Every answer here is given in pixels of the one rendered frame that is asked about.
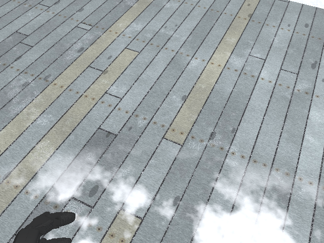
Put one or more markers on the left robot hand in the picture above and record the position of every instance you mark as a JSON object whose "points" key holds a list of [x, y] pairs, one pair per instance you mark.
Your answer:
{"points": [[43, 224]]}

